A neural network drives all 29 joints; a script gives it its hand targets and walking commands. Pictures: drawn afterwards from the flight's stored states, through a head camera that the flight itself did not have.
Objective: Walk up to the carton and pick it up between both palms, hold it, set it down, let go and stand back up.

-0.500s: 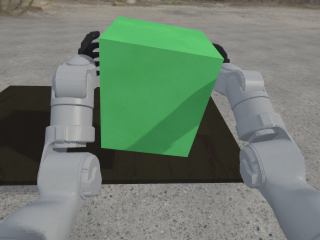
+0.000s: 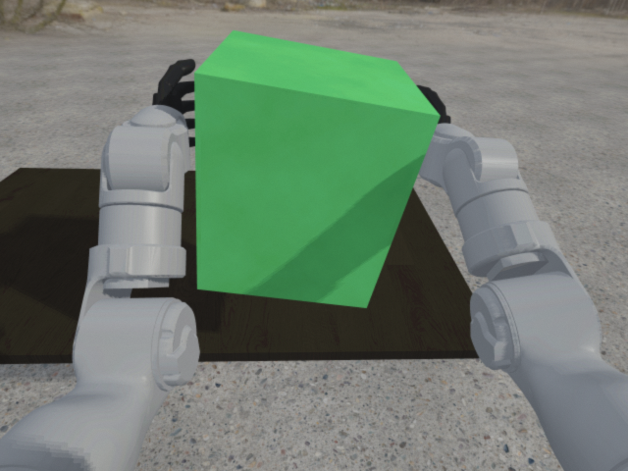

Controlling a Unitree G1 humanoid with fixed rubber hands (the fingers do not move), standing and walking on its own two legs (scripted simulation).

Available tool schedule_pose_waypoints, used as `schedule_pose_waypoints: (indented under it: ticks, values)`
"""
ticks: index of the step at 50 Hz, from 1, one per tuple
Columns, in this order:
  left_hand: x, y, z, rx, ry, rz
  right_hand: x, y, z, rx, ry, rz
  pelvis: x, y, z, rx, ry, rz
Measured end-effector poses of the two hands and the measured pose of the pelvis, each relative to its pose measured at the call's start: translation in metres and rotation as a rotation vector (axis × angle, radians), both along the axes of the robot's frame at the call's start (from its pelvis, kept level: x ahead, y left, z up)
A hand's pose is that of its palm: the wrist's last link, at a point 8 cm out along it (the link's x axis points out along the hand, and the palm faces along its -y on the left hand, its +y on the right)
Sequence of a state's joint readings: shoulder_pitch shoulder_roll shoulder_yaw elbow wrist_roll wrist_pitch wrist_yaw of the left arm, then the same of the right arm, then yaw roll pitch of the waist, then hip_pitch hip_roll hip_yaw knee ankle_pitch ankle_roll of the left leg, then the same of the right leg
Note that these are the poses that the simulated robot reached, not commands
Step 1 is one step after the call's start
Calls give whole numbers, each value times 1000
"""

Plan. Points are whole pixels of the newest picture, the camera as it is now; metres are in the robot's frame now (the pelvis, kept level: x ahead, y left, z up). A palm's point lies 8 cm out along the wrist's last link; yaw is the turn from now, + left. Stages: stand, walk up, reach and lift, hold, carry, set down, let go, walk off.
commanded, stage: hold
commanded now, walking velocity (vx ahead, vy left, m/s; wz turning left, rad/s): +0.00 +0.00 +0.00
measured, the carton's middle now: (300, 170) +0.38 +0.02 +0.27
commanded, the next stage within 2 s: none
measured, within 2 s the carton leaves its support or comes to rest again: neither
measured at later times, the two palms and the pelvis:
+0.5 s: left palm (170, 125) +0.36 +0.16 +0.33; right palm (431, 144) +0.38 -0.14 +0.31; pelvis +0.00 +0.00 +0.00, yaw +0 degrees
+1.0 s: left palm (169, 123) +0.36 +0.16 +0.34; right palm (431, 143) +0.38 -0.14 +0.31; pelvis +0.00 +0.00 +0.00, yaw +0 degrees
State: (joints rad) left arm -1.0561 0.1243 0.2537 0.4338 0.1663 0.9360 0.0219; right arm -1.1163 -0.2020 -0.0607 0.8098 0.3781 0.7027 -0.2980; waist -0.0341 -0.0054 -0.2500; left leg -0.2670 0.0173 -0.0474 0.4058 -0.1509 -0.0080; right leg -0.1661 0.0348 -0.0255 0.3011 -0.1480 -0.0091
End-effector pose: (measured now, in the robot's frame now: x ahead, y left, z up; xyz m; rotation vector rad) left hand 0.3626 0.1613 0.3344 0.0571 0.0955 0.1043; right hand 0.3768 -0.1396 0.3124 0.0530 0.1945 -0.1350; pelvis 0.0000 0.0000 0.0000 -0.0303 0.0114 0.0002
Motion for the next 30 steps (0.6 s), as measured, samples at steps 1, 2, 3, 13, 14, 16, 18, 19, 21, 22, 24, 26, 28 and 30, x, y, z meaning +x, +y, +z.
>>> schedule_pose_waypoints:
  ticks: [1, 2, 3, 13, 14, 16, 18, 19, 21, 22, 24, 26, 28, 30]
  values:
    - [0, 0, 0, 0, 0, 0, 0, 0, 0, 0, 0, 0, 0, 0, 0, 0, 0, 0]
    - [0, 0, 0, -1, 0, 0, 0, 0, 0, 0, 0, 0, 0, 0, 0, 0, 0, 0]
    - [0, 0, 0, -1, -1, 0, 0, 0, 0, 0, 0, 0, 0, 0, 0, 0, 0, 0]
    - [0, 0, 0, 0, -3, 0, 0, 0, 0, 0, -1, 0, 0, 0, 0, 0, 0, 0]
    - [0, 0, 0, 0, -3, 0, 0, 0, 0, 0, -1, 0, 0, 0, 0, 0, 0, 0]
    - [0, 0, 0, 0, -3, 0, 0, 0, 0, 0, -1, 1, 0, 0, 0, 0, 0, 0]
    - [0, 0, 0, 0, -3, 0, 0, 0, 0, 0, -1, 1, 0, 0, 0, 0, 0, 0]
    - [0, 0, 0, 0, -3, 0, 0, 0, 0, 0, -1, 1, 0, 0, 0, 0, 0, 0]
    - [0, 0, 0, 0, -4, 0, 0, 0, 0, 0, -1, 1, 0, 0, 0, 0, 0, 0]
    - [0, 0, 0, 0, -4, 0, 0, 0, 0, 0, -1, 1, 0, 0, 0, 0, 0, 0]
    - [1, 0, 0, 0, -4, 0, 1, 0, 0, 0, -1, 1, 0, 0, 0, 0, 0, 0]
    - [1, 0, 0, 0, -3, 0, 1, 0, 0, 0, 1, 1, 0, 0, 0, 0, 1, 0]
    - [1, 0, 0, 0, -3, 0, 1, 0, 0, 0, 1, 2, 1, 0, 0, 0, 1, 0]
    - [1, 0, 0, 0, -3, 0, 1, 0, 0, 0, 2, 2, 0, 0, 0, 0, 1, 0]
